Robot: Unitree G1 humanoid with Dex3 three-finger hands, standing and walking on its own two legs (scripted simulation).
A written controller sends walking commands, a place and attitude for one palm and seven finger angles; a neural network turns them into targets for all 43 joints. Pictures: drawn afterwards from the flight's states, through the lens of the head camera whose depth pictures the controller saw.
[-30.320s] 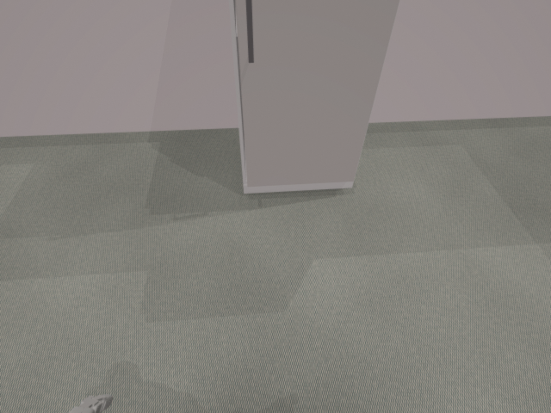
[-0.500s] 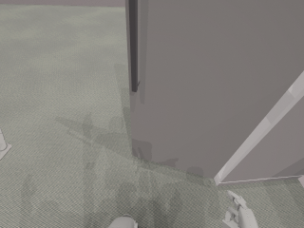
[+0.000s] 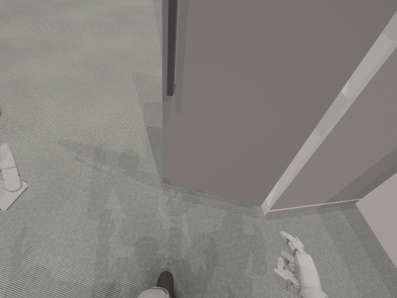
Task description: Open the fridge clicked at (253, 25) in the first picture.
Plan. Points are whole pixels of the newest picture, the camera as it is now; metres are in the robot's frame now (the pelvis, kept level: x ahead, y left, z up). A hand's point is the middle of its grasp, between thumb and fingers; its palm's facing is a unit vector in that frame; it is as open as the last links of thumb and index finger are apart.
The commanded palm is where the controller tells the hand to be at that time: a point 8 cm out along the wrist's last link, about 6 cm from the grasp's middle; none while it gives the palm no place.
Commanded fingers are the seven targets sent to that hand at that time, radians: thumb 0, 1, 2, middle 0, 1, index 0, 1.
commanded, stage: stop stepping back and stand still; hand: left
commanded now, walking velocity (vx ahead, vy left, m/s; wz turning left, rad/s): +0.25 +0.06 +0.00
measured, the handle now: (174, 12) +0.70 +0.18 +0.22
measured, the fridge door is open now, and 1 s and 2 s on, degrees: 68 68 68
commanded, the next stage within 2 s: let the arm hang, fingers relaxed in 1.56 s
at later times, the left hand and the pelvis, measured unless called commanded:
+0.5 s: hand out of the picture +0.06 +0.27 +0.20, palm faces +0.43 -0.77 -0.47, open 7.4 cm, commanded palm +0.03 +0.31 +0.19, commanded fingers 0.00 0.90 0.90 -0.20 -0.30 -0.20 -0.30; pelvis -0.12 +0.01 +0.02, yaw -2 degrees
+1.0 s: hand out of the picture +0.04 +0.30 +0.19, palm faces +0.54 -0.68 -0.49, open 7.4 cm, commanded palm -0.02 +0.32 +0.19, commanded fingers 0.00 0.90 0.90 -0.20 -0.30 -0.20 -0.30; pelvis -0.15 +0.02 -0.01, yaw +3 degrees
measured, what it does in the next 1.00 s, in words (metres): walks backwards: left foot, then right foot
